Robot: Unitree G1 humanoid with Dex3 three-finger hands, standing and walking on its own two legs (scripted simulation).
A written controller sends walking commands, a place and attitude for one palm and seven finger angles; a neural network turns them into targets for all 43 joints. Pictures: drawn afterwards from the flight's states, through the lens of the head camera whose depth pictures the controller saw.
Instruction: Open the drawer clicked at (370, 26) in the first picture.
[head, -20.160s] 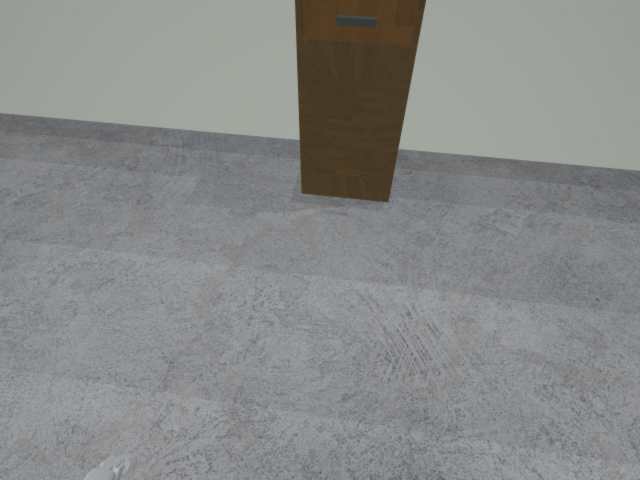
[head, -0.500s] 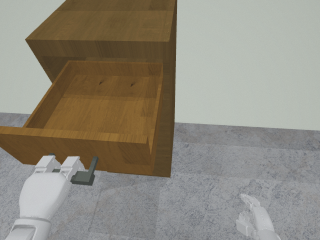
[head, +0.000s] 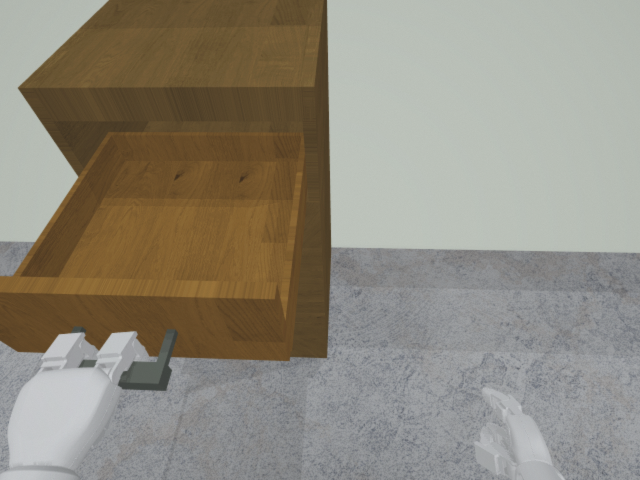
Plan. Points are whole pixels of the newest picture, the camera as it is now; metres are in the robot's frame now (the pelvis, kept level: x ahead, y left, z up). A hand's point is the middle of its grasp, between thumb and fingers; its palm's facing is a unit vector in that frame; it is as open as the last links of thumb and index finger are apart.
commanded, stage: open the thumb to release the handle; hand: left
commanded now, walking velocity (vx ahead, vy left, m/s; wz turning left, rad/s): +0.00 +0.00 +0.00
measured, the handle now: (115, 355) +0.24 +0.26 +0.06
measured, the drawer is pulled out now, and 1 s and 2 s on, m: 0.30 0.29 0.29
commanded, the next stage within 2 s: lift the hand off the handle in 0.50 s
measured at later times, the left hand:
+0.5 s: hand (103, 410) +0.18 +0.26 +0.04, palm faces +0.01 -0.07 -1.00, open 12.2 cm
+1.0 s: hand (108, 395) +0.20 +0.26 +0.04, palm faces +0.02 -0.07 -1.00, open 13.6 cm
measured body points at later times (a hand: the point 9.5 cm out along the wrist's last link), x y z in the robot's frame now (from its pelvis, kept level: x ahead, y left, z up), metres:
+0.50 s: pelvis -0.01 +0.00 +0.00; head +0.02 -0.03 +0.45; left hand +0.17 +0.26 +0.09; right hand +0.22 -0.20 -0.10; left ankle -0.03 +0.14 -0.72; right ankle -0.01 -0.12 -0.72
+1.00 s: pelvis -0.02 +0.00 +0.00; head +0.01 -0.03 +0.45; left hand +0.19 +0.26 +0.09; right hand +0.19 -0.21 -0.11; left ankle -0.03 +0.14 -0.72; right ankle -0.01 -0.12 -0.72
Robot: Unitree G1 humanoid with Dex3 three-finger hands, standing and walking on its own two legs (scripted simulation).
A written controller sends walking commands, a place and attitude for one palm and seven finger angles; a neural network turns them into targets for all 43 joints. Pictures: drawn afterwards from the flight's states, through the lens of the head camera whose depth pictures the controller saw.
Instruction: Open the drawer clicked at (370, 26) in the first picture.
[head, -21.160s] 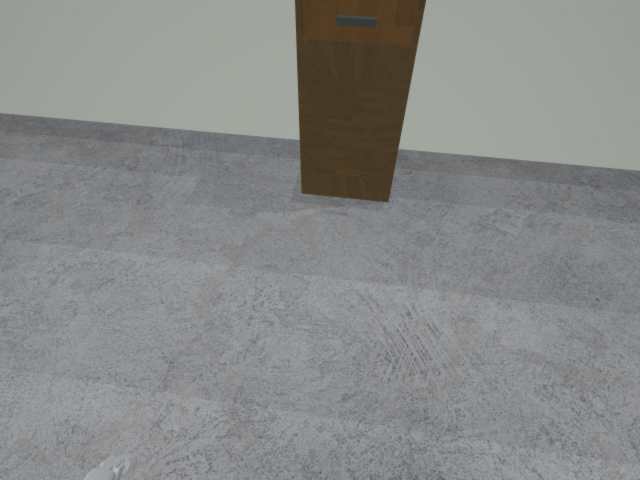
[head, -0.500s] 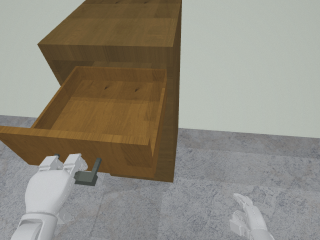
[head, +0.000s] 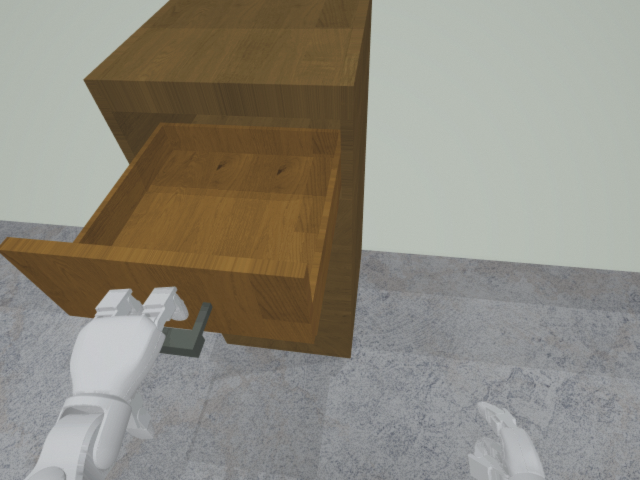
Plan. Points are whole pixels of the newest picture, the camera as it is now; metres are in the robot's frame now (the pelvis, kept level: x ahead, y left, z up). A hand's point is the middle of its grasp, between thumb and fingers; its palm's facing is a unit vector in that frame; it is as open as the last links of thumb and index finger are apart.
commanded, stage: lift the hand off the handle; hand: left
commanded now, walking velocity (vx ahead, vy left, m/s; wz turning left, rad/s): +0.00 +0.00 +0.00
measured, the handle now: (156, 322) +0.27 +0.25 +0.05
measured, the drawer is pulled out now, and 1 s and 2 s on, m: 0.29 0.29 0.29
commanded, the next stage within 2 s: draw the hand back to the body in 1.20 s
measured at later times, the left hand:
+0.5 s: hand (123, 334) +0.23 +0.24 +0.11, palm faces +0.06 -0.07 -1.00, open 13.5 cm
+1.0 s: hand (91, 288) +0.24 +0.25 +0.18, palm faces +0.09 -0.04 -1.00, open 13.8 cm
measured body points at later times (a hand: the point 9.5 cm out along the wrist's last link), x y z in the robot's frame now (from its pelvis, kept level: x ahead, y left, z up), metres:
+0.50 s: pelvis +0.00 +0.00 +0.02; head +0.01 -0.04 +0.46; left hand +0.22 +0.24 +0.16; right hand +0.23 -0.20 -0.08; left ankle +0.00 +0.14 -0.72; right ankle +0.00 -0.12 -0.72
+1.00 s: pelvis +0.00 +0.00 +0.02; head +0.00 -0.05 +0.47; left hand +0.23 +0.25 +0.23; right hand +0.23 -0.20 -0.07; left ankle +0.00 +0.14 -0.72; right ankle +0.00 -0.12 -0.72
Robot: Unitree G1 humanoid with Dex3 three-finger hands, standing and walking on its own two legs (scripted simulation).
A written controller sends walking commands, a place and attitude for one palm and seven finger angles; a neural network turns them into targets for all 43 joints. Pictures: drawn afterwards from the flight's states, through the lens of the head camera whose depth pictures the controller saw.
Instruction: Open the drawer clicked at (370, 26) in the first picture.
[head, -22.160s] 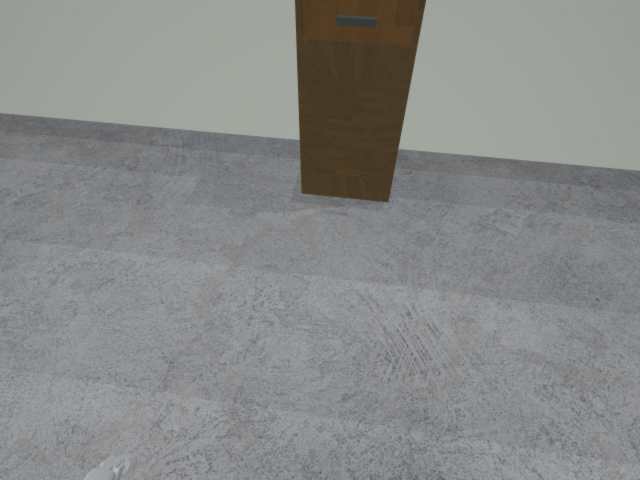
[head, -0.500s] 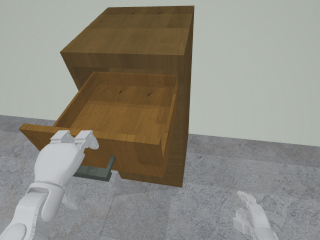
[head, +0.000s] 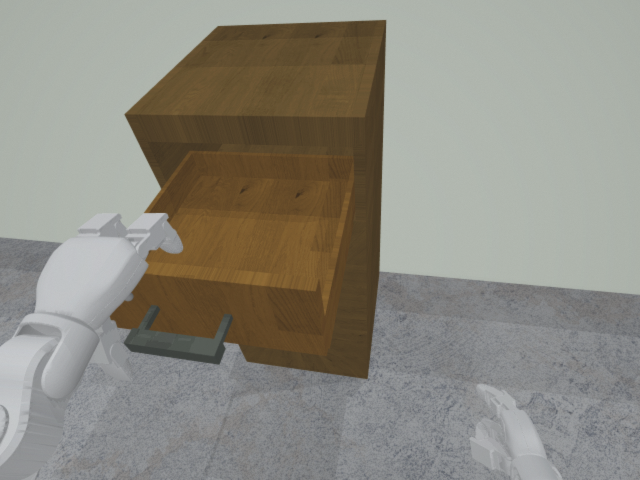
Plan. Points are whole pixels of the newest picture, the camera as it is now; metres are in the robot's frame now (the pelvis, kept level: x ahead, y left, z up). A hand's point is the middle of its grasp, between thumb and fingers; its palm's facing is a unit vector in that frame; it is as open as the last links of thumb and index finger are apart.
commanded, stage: lift the hand off the handle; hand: left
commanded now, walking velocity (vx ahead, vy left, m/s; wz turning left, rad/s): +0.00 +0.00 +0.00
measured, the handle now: (181, 331) +0.28 +0.24 +0.03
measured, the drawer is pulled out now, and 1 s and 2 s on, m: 0.29 0.29 0.29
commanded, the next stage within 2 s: draw the hand back to the body in 0.20 s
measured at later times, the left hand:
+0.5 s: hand (126, 298) +0.23 +0.23 +0.17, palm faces +0.14 -0.06 -0.99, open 13.8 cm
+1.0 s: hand (98, 307) +0.21 +0.24 +0.19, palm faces +0.29 -0.59 -0.76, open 13.8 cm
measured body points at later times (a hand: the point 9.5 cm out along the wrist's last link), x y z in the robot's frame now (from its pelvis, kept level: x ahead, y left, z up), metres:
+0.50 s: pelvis -0.01 +0.00 +0.00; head -0.01 -0.04 +0.45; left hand +0.22 +0.23 +0.23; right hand +0.22 -0.19 -0.09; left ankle +0.00 +0.14 -0.74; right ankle +0.00 -0.12 -0.74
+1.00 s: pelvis -0.01 +0.00 +0.00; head -0.01 -0.03 +0.45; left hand +0.19 +0.27 +0.23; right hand +0.22 -0.20 -0.08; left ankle +0.00 +0.14 -0.74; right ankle +0.00 -0.12 -0.74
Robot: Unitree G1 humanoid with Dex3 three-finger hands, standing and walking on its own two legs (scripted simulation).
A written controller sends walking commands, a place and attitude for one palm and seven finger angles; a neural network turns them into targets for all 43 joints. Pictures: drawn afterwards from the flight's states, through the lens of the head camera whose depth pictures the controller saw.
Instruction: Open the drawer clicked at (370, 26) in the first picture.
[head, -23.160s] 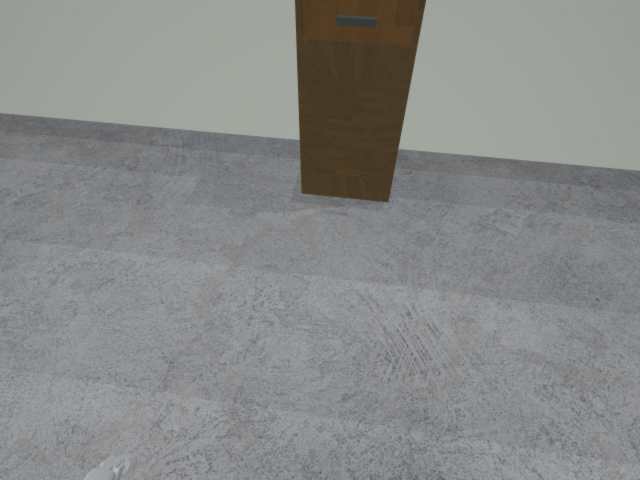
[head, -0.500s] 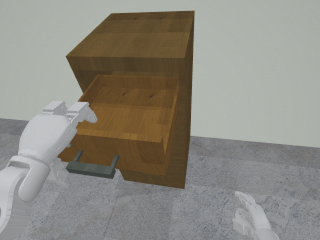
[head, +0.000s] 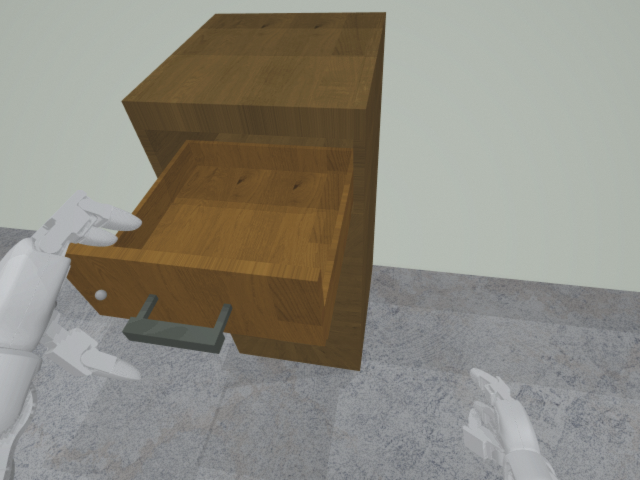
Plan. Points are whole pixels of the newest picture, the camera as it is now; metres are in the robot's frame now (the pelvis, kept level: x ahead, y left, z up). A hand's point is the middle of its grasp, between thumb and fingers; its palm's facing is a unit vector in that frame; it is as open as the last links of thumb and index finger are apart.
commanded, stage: draw the hand back to the body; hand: left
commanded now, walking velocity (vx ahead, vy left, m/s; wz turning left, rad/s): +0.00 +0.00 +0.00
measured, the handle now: (181, 320) +0.29 +0.24 +0.03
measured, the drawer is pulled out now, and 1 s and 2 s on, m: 0.29 0.29 0.29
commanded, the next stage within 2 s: step back with the hand held close in 0.90 s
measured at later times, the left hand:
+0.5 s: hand (95, 282) +0.22 +0.23 +0.21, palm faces +0.43 -0.82 -0.38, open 10.4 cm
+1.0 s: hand (73, 304) +0.19 +0.24 +0.21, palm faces +0.46 -0.81 -0.36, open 7.5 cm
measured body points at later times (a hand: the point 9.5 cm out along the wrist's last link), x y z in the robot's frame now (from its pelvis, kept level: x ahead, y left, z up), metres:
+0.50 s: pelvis +0.02 +0.00 +0.00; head +0.01 -0.02 +0.45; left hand +0.19 +0.28 +0.23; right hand +0.21 -0.21 -0.08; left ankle +0.01 +0.14 -0.74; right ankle +0.01 -0.12 -0.74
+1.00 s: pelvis +0.01 +0.00 +0.00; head -0.02 -0.02 +0.45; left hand +0.16 +0.28 +0.23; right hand +0.20 -0.21 -0.07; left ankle +0.01 +0.14 -0.74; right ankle +0.01 -0.12 -0.74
